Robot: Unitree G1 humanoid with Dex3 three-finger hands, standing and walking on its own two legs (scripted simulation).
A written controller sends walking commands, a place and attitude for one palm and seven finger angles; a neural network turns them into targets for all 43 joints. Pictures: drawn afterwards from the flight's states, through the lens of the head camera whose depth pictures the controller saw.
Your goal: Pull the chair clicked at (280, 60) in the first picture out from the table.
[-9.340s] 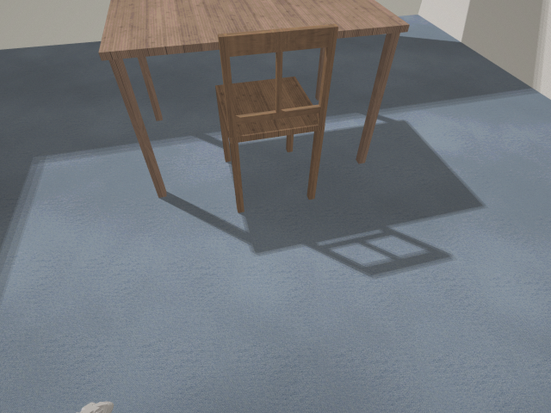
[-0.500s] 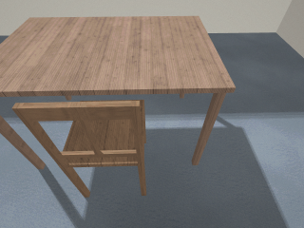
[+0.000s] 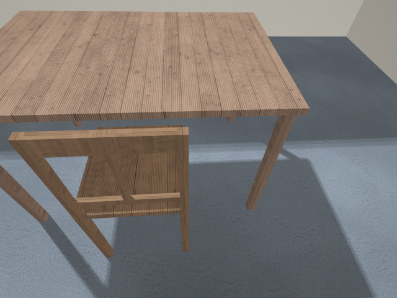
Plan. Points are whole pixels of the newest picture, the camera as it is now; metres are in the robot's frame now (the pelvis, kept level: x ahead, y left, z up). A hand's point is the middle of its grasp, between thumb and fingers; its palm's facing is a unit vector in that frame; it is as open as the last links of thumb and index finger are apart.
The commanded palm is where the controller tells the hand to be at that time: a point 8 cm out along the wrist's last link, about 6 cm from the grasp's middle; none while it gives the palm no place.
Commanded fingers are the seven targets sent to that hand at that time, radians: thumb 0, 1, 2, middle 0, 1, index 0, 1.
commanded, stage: look again from close up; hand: left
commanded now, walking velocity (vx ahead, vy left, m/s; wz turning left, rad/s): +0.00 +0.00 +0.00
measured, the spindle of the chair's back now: (119, 177) +0.44 +0.25 -0.11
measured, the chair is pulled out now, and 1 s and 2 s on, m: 0.00 0.00 0.00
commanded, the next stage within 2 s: raise the hand toward the chair's back in 1.12 s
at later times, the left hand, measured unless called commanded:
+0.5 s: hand out of the picture -0.02 +0.21 -0.17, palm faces -0.01 -0.98 -0.21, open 7.4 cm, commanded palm none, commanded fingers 0.00 0.90 0.90 -0.20 -0.30 -0.20 -0.30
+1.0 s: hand out of the picture -0.01 +0.17 -0.17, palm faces +0.01 -0.98 -0.17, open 7.4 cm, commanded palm none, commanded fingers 0.00 0.90 0.90 -0.20 -0.30 -0.20 -0.30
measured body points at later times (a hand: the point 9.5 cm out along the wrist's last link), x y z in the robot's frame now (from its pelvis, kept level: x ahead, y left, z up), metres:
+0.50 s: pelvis -0.01 +0.02 +0.01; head +0.01 +0.03 +0.46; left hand -0.02 +0.26 -0.15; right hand +0.01 -0.21 -0.14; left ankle +0.01 +0.11 -0.73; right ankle -0.07 -0.11 -0.73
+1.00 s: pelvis +0.00 +0.01 +0.01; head +0.01 +0.02 +0.46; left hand -0.01 +0.23 -0.15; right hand +0.02 -0.22 -0.14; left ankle +0.01 +0.11 -0.73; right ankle -0.07 -0.11 -0.73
